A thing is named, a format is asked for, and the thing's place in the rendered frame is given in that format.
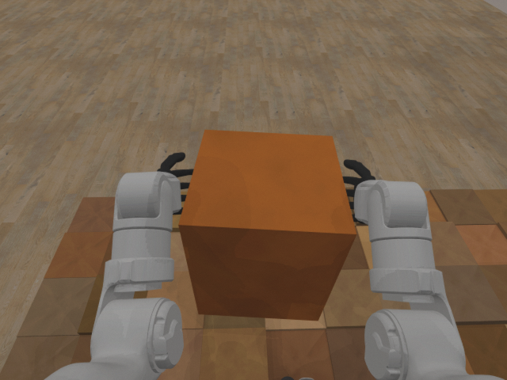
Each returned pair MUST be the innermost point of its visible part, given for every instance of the carton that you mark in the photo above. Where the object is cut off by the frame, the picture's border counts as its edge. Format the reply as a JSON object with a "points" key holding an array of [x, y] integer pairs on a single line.
{"points": [[266, 225]]}

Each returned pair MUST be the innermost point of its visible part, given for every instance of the left robot hand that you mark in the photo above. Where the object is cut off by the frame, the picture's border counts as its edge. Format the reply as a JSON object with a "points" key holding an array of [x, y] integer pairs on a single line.
{"points": [[168, 164]]}

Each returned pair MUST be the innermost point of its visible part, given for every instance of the right robot forearm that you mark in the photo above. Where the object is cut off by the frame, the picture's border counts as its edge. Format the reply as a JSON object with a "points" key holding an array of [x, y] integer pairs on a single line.
{"points": [[397, 216]]}

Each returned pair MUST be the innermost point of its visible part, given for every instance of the left robot upper arm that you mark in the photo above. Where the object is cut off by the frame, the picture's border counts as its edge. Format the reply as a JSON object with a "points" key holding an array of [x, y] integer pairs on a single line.
{"points": [[134, 339]]}

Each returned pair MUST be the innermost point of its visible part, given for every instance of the right robot upper arm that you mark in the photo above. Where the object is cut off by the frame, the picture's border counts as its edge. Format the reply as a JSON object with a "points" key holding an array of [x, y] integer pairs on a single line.
{"points": [[414, 345]]}

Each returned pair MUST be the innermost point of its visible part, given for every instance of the right robot hand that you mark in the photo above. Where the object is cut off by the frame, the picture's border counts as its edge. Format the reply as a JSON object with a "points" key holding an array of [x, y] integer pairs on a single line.
{"points": [[360, 169]]}

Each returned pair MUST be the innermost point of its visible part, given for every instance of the left robot forearm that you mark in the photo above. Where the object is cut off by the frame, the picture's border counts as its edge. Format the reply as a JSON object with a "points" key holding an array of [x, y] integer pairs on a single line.
{"points": [[142, 222]]}

